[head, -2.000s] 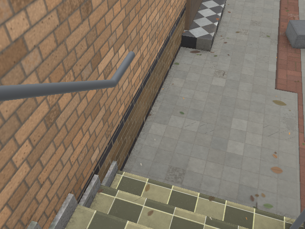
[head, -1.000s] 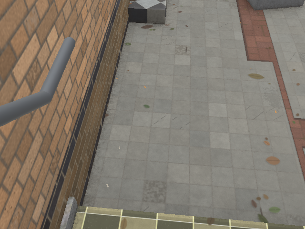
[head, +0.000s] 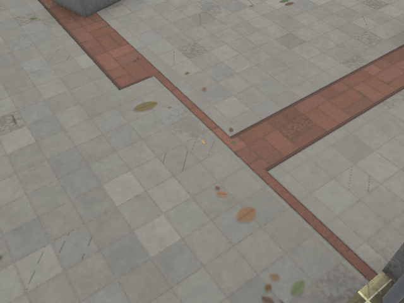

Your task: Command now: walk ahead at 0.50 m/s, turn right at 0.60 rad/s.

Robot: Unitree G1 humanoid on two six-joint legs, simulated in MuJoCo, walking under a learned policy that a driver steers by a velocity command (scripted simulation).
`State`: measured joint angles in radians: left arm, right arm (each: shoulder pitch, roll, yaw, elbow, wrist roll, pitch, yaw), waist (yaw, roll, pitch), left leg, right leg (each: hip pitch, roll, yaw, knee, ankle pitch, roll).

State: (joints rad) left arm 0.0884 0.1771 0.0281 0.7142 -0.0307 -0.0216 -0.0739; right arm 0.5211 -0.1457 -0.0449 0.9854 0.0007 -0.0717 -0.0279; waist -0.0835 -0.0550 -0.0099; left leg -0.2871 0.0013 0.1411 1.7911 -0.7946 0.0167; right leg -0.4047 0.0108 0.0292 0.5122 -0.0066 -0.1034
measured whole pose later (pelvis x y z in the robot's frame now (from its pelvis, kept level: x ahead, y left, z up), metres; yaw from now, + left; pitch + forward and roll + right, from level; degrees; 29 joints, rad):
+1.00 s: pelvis +0.63 +0.16 -0.20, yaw +12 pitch +3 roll -2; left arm -0.03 0.19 0.05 0.69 0.00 -0.11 0.00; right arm 0.41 -0.21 -0.06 0.88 0.03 -0.04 -0.02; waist -0.05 0.04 -0.01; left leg -0.30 -0.10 -0.16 1.09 -0.45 0.06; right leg -0.40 0.09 0.00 0.46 -0.12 -0.06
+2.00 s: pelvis +1.15 +0.39 -0.21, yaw +19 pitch +3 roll +1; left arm 0.10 0.28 0.05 0.70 -0.02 -0.06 -0.05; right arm 0.31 -0.30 -0.06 0.78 0.00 -0.05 -0.02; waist -0.03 -0.01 0.03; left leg -0.09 0.03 0.08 0.78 -0.47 -0.02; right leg -0.53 0.03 -0.03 0.63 -0.15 -0.10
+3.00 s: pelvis +1.47 +0.44 -0.20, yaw -17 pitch +2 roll +2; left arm 0.18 0.31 0.07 0.58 0.01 0.03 0.00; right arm 0.11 -0.33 -0.08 0.74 0.00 0.01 -0.02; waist -0.01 0.03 0.06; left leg -0.48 0.04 0.03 1.04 -0.51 -0.06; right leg -0.37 0.01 0.03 0.56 -0.23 -0.04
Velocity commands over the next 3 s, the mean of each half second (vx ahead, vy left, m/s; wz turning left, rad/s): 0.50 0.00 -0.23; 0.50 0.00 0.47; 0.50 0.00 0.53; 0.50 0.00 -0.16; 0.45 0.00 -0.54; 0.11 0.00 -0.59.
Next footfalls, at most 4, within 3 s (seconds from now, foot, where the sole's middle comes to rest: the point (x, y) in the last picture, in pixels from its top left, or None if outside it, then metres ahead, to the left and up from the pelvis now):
0.50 left None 0.44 0.23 -0.97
0.90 right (172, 265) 0.76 0.09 -0.97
1.40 left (88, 233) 0.94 0.45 -0.97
1.96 right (114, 166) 1.31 0.36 -0.97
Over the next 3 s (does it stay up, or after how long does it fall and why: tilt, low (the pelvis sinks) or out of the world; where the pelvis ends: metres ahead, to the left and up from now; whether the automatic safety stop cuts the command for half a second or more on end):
stays up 1.47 0.44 -0.20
